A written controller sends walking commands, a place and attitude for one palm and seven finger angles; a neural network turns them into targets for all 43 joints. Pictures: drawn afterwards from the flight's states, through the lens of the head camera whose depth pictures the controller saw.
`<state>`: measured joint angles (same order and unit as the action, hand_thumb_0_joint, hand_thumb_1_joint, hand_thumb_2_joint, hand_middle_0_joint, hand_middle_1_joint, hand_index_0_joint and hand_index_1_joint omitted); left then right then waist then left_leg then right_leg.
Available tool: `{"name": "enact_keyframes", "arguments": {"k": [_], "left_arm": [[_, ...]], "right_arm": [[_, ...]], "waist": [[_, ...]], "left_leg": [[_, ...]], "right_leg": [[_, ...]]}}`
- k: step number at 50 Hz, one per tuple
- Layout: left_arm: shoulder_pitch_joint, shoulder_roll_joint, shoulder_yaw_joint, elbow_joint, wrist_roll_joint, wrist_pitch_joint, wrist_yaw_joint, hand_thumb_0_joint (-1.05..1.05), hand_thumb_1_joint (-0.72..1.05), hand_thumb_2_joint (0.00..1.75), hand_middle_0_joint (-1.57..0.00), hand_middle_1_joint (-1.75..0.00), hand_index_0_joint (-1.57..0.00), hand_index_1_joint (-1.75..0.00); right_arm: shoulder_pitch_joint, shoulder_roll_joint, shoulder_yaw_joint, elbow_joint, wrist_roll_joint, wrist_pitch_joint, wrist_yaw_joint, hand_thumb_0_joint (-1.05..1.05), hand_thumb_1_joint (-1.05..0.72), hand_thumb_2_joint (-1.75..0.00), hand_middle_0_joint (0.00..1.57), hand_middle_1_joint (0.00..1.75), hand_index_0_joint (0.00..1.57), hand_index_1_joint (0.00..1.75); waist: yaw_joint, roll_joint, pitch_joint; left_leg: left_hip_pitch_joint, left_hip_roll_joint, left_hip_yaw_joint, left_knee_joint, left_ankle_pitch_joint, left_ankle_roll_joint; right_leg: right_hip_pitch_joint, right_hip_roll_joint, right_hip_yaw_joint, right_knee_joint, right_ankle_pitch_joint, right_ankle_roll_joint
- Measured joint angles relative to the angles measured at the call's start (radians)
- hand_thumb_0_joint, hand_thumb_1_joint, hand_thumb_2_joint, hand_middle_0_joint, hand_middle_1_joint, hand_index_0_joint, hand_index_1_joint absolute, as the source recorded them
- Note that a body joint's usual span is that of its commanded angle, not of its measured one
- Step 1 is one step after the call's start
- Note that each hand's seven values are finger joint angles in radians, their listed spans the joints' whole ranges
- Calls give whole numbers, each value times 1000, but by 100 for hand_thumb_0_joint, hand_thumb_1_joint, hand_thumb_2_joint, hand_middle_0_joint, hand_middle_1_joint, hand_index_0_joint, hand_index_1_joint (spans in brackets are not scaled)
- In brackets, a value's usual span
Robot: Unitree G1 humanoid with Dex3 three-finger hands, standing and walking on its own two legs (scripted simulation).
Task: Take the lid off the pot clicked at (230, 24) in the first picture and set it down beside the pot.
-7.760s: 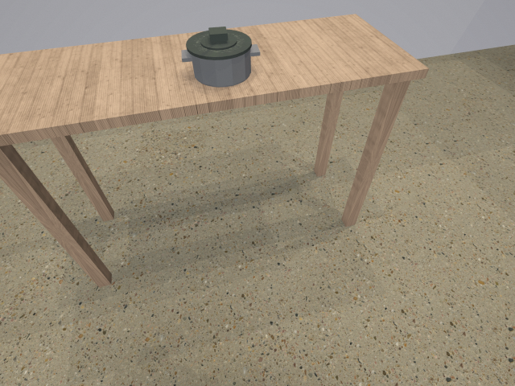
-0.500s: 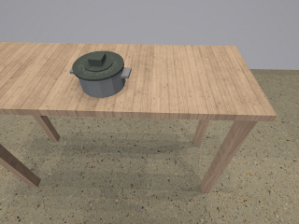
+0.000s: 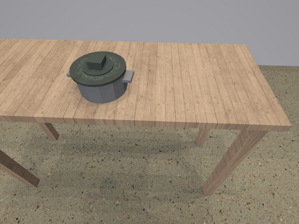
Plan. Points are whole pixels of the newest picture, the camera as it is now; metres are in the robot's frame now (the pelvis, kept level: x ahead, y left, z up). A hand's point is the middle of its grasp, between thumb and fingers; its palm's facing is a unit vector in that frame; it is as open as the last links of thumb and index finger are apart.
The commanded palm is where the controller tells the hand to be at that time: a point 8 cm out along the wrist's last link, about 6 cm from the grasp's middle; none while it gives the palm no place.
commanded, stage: look again from close up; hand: left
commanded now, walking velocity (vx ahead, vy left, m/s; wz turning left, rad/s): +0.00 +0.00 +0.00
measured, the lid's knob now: (96, 60) +0.54 +0.20 +0.15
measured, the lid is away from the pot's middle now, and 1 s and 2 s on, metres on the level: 0.00 0.00 0.00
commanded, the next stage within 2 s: shuffle to correct the standing spot in 0.62 s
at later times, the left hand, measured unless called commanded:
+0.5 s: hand out of the picture +0.04 +0.18 -0.17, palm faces +0.05 -0.98 -0.21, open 7.4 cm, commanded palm none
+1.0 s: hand out of the picture +0.00 +0.19 -0.18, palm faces +0.14 -0.97 -0.18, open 7.4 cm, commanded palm none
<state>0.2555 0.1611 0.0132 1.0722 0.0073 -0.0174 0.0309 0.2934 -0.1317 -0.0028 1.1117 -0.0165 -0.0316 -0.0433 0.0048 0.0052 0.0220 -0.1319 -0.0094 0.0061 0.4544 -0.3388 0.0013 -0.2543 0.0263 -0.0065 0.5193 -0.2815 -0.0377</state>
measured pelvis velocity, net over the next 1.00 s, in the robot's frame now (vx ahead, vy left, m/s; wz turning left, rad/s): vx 0.02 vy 0.02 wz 0.05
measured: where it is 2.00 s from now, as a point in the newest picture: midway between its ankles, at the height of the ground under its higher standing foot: outside the picture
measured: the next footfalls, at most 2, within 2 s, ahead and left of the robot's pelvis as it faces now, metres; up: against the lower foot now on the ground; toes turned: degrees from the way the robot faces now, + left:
right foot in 1.40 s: +0.19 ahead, -0.07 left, +0.00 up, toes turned +0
left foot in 1.72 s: +0.11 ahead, +0.18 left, +0.00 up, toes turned +4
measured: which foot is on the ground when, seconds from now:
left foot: down 0.00-1.00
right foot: down 0.00-1.00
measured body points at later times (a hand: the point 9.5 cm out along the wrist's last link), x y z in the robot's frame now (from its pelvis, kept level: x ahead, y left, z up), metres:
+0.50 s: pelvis +0.02 +0.00 +0.00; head +0.04 +0.00 +0.45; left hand +0.04 +0.23 -0.16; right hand +0.01 -0.22 -0.16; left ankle -0.06 +0.12 -0.74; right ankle -0.01 -0.09 -0.74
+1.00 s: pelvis +0.02 +0.02 +0.00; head +0.04 +0.04 +0.44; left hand +0.00 +0.25 -0.17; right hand +0.01 -0.21 -0.16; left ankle -0.02 +0.12 -0.73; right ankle -0.01 -0.09 -0.74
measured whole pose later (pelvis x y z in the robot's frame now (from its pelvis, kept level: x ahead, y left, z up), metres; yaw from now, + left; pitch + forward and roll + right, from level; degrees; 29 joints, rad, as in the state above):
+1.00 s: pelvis +0.02 +0.02 +0.00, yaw +3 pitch +0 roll -1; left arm 0.31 0.16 0.05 1.04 0.02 -0.01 0.02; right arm 0.34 -0.14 -0.02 1.09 -0.02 0.00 -0.03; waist 0.04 -0.02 0.04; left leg -0.24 0.00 0.02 0.62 -0.44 0.01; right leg -0.21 0.00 -0.05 0.54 -0.33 -0.03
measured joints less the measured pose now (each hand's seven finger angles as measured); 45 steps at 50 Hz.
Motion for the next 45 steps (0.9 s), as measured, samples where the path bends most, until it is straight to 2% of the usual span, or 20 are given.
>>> {"name": "enact_keyframes", "arguments": {"k": [12, 38, 42, 45], "left_arm": [[-16, 6, 1, -6, 0, 2, -1, 1, 91, 90, -20, -30, -20, -30], [-6, 3, 6, 4, -2, 6, 0, 1, 91, 90, -20, -30, -20, -30], [2, -1, 10, -5, 3, 8, -5, 1, 91, 90, -20, -30, -20, -30], [15, -4, 18, -18, 7, 8, -9, 1, 91, 90, -20, -30, -20, -30]], "right_arm": [[-22, -9, -1, 0, -1, 3, -3, 1, -92, -90, 20, 30, 19, 30], [4, 13, 2, 21, 1, 8, -5, 0, -91, -90, 20, 30, 19, 30], [19, 10, 1, 14, -2, 14, 0, 0, -91, -90, 20, 30, 19, 30], [34, 4, -2, 7, -5, 25, 6, 0, -91, -90, 20, 30, 19, 30]], "waist": [[0, -8, 9], [0, -7, 12], [5, 0, 11], [11, 6, 10]], "left_leg": [[25, 3, -5, -12, -14, -1], [46, 10, -16, -22, -10, -5], [24, 13, -23, 17, -27, -4], [-24, 20, -13, 102, -70, 1]], "right_leg": [[25, 3, -5, -8, -17, -1], [54, 8, -16, -29, -12, -5], [47, 10, -24, -17, -19, -7], [45, 10, -41, -7, -29, -7]]}}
